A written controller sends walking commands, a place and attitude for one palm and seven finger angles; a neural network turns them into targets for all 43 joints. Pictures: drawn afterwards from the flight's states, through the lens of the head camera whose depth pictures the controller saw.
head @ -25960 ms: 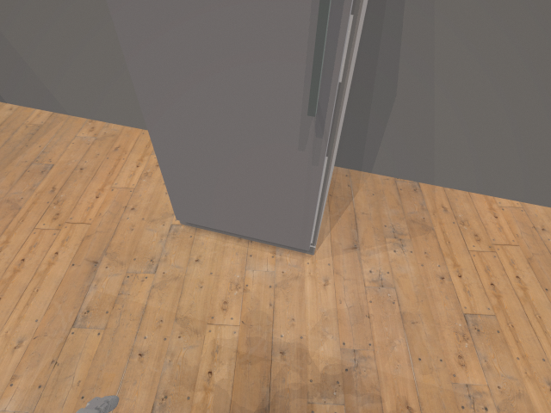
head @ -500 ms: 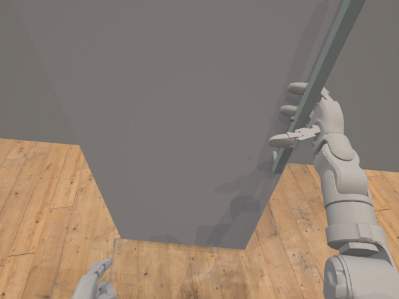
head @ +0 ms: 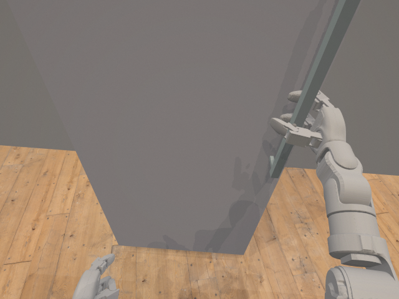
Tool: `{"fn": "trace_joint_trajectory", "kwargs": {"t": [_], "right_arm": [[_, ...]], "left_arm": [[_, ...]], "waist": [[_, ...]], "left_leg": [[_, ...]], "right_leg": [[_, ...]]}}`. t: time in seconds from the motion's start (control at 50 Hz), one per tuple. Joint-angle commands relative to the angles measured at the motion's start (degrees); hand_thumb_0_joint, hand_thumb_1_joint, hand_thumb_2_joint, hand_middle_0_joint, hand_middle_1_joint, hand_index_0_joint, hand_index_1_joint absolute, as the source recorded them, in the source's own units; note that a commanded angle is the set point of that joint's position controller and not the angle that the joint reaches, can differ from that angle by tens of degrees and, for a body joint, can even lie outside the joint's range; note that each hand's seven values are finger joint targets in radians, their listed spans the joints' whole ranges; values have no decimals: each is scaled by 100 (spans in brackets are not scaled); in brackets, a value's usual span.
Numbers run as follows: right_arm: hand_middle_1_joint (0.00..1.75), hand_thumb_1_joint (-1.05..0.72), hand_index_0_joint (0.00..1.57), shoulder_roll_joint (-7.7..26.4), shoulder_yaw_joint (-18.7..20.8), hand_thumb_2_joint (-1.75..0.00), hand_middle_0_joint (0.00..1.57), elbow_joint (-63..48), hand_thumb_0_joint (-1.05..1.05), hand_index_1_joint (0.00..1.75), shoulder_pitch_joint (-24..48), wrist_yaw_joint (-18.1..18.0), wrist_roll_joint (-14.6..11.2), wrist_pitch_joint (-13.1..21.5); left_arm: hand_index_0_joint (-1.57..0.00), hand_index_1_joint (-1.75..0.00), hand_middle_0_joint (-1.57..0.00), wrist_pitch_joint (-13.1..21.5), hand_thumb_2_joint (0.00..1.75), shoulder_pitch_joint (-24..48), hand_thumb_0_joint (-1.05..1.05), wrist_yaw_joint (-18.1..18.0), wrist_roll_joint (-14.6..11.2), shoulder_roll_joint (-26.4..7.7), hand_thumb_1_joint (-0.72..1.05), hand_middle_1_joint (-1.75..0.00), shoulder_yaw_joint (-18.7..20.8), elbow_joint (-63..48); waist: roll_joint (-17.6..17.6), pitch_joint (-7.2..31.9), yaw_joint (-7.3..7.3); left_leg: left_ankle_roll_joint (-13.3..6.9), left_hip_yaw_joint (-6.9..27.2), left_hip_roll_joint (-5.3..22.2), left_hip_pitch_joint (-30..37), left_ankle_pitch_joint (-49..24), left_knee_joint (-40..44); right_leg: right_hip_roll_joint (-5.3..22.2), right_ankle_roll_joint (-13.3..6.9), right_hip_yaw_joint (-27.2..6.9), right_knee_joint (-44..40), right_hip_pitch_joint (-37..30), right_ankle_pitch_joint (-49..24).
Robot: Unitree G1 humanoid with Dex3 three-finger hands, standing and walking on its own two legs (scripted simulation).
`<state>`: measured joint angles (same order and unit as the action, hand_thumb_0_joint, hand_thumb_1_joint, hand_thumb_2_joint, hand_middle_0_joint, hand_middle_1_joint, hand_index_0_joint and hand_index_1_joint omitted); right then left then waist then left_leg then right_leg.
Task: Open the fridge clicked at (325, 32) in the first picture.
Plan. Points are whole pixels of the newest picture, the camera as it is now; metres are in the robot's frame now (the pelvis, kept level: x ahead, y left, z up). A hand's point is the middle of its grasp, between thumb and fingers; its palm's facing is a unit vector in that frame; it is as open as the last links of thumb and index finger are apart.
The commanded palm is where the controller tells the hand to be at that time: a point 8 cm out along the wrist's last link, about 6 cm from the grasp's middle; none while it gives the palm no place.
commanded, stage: grip the handle and tug to test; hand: right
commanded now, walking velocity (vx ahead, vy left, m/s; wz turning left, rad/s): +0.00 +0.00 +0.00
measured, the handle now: (305, 88) +0.46 -0.17 +0.24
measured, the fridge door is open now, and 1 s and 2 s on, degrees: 0 0 12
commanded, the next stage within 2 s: pull the door a little, standing still in 0.94 s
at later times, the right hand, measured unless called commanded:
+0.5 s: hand (290, 124) +0.40 -0.15 +0.19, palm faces +0.04 +1.00 +0.00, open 5.3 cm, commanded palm +0.37 -0.19 +0.19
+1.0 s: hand (291, 127) +0.39 -0.15 +0.19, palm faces +0.03 +1.00 +0.00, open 5.7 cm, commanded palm +0.34 -0.20 +0.19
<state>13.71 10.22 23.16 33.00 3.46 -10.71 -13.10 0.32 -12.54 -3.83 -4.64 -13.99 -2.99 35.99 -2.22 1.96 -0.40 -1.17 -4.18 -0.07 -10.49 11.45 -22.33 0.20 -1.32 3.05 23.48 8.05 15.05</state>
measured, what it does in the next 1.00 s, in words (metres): stands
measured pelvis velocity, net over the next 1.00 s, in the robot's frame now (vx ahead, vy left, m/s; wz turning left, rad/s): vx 0.03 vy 0.00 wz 0.04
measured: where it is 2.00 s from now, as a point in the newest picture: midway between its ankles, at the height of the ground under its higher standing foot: outside the picture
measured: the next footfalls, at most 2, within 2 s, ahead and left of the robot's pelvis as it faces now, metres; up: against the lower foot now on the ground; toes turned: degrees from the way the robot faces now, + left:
none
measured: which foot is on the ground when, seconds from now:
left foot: down 0.00-1.00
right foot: down 0.00-1.00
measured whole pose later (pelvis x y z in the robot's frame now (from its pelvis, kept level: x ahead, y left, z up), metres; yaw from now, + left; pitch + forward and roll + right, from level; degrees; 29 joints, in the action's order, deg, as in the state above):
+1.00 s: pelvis +0.03 +0.00 +0.00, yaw +2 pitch +0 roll +1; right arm 12.8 11.8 5.3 20.6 2.7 -11.1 -18.0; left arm -1.5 -11.8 -2.0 -4.1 -13.7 -2.7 33.3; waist -2.9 3.4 0.5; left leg -1.0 -2.2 -0.8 -9.0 12.8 -21.6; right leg 0.7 -1.2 4.8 21.7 5.3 16.5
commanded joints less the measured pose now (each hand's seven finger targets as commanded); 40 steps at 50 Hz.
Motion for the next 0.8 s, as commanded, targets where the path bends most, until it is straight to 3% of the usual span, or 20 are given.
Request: {"fn": "trace_joint_trajectory", "kwargs": {"t": [0.0, 0.1, 0.12, 0.18, 0.2, 0.28, 0.3, 0.32, 0.36, 0.42, 0.44, 0.46, 0.48, 0.5, 0.58, 0.62, 0.68, 0.7, 0.76, 0.78], "right_arm": [[137, -67, 43, 727, 2, -80, 43, -1388, 0, 137, 2908, -28, -7, 360], [140, -90, 45, 606, -117, -90, 45, -1134, 0, 140, 3224, -87, 4, 321], [140, -90, 45, 751, 19, -90, 45, -1099, 0, 140, 3162, -124, 13, 337], [140, -90, 45, 591, -62, -90, 45, -1239, 0, 140, 3125, -133, 13, 404], [140, -90, 45, 698, 39, -90, 45, -1290, 0, 140, 3092, -139, 8, 438], [140, -90, 45, 669, 64, -90, 45, -1314, 0, 140, 2831, -90, -24, 490], [140, -90, 45, 737, 139, -90, 45, -1310, 0, 140, 2777, -77, -36, 484], [140, -90, 45, 894, 236, -90, 45, -1328, 0, 140, 2657, -77, -29, 512], [140, -90, 45, 712, 89, -90, 45, -1352, 0, 140, 2787, -50, -37, 494], [140, -90, 45, 876, 204, -90, 45, -1437, 0, 140, 2754, -77, -4, 484], [140, -90, 45, 737, 110, -90, 45, -1483, 0, 140, 2750, -69, -22, 468], [140, -90, 45, 899, 261, -90, 45, -1338, 0, 140, 2642, -88, -12, 431], [140, -90, 45, 753, 134, -90, 45, -1429, 0, 140, 2744, -77, -17, 422], [140, -90, 45, 829, 200, -90, 45, -1478, 0, 140, 2720, -84, -15, 415], [140, -90, 45, 649, 117, -90, 45, -1799, 0, 140, 2303, -71, -33, 424], [140, -90, 45, 752, 249, -90, 45, -1914, 0, 140, 1934, -70, -51, 422], [140, -90, 45, 651, 174, -90, 45, -2015, 0, 140, 1825, -27, -65, 325], [140, -90, 45, 796, 268, -90, 45, -2130, 0, 140, 1817, -28, -52, 307], [140, -90, 45, 803, 336, -90, 45, -2586, 0, 140, 1372, -30, -47, 276], [140, -90, 45, 643, 232, -90, 45, -2714, 0, 140, 1192, -13, -59, 239]], "left_arm": [[-20, -30, -20, 298, 90, 540, 0, -44, 32, -629, 90, -30, 231, -820], [-20, -30, -20, 293, 90, 513, 0, -80, 43, -635, 90, -30, 221, -749], [-20, -30, -20, 283, 90, 506, 0, -79, 52, -654, 90, -30, 239, -733], [-20, -30, -20, 313, 90, 506, 0, -61, 73, -608, 90, -30, 232, -767], [-20, -30, -20, 314, 90, 492, 0, -45, 69, -613, 90, -30, 244, -758], [-20, -30, -20, 312, 90, 506, 0, -17, 74, -624, 90, -30, 242, -785], [-20, -30, -20, 309, 90, 531, 0, -16, 72, -620, 90, -30, 242, -787], [-20, -30, -20, 288, 90, 523, 0, -13, 66, -657, 90, -30, 249, -798], [-20, -30, -20, 297, 90, 558, 0, -20, 56, -622, 90, -30, 234, -812], [-20, -30, -20, 288, 90, 558, 0, -28, 55, -644, 90, -30, 252, -818], [-20, -30, -20, 301, 90, 580, 0, -30, 64, -630, 90, -30, 242, -843], [-20, -30, -20, 283, 90, 547, 0, -31, 55, -630, 90, -30, 241, -796], [-20, -30, -20, 290, 90, 543, 0, -28, 66, -632, 90, -30, 237, -814], [-20, -30, -20, 291, 90, 535, 0, -27, 62, -630, 90, -30, 250, -809], [-20, -30, -20, 303, 90, 605, 0, 12, 64, -607, 90, -30, 266, -892], [-20, -30, -20, 300, 90, 619, 0, 33, 71, -628, 90, -30, 283, -934], [-20, -30, -20, 265, 90, 640, 0, 43, 63, -631, 90, -30, 272, -961], [-20, -30, -20, 250, 90, 651, 0, 41, 58, -648, 90, -30, 285, -957], [-20, -30, -20, 246, 90, 727, 0, 73, 71, -610, 90, -30, 290, -1047], [-20, -30, -20, 243, 90, 737, 0, 95, 80, -597, 90, -30, 285, -1086]], "waist": [[143, 1457, 105], [210, 1360, 182], [241, 1433, 144], [227, 1745, 92], [243, 1794, 70], [397, 1779, 26], [336, 1679, 4], [508, 1677, -31], [342, 1573, 20], [293, 1572, -13], [189, 1607, -7], [272, 1516, -24], [214, 1535, 8], [284, 1607, -2], [111, 1746, -90], [202, 1832, -167], [368, 1697, -117], [365, 1705, -123], [137, 1867, -225], [109, 1919, -239]], "left_leg": [[-88, 211, -36, 515, -1572, 100], [-89, 192, -47, 343, -1338, 138], [-92, 200, -44, 387, -1362, 146], [-109, 188, -40, 574, -1689, 43], [-106, 199, -45, 605, -1770, 45], [-102, 192, -43, 747, -1984, 8], [-98, 206, -39, 730, -1965, 39], [-100, 187, -47, 802, -1896, 42], [-98, 203, -36, 706, -1832, 63], [-103, 204, -43, 726, -1778, 90], [-105, 212, -30, 735, -1825, 67], [-108, 196, -40, 723, -1766, 88], [-103, 205, -40, 705, -1814, 89], [-101, 204, -49, 733, -1829, 87], [-119, 193, -44, 855, -2035, 22], [-119, 192, -53, 980, -2190, -1], [-96, 178, -50, 975, -2271, -3], [-94, 191, -49, 994, -2274, 13], [-113, 196, -38, 1170, -2625, -68], [-108, 176, -37, 1204, -2738, -104]], "right_leg": [[18, -40, -270, -181, -377, -1697], [16, -33, -335, -192, -394, -1538], [32, -33, -326, -176, -440, -1608], [21, -12, -322, -151, -533, -1927], [24, -4, -301, -128, -555, -1987], [23, -12, -273, -132, -479, -2108], [23, -21, -244, -142, -436, -2046], [43, -19, -266, -169, -386, -2030], [28, -27, -258, -178, -398, -1934], [45, -29, -245, -194, -425, -1947], [29, -28, -254, -194, -427, -1981], [39, -14, -252, -206, -365, -1926], [27, -18, -241, -212, -402, -1954], [33, -22, -238, -192, -425, -1960], [32, 10, -220, -176, -517, -2219], [39, 14, -211, -162, -524, -2372], [37, -5, -186, -179, -441, -2325], [49, -9, -171, -185, -450, -2316], [46, 15, -143, -139, -556, -2728], [45, 29, -142, -132, -580, -2875]]}}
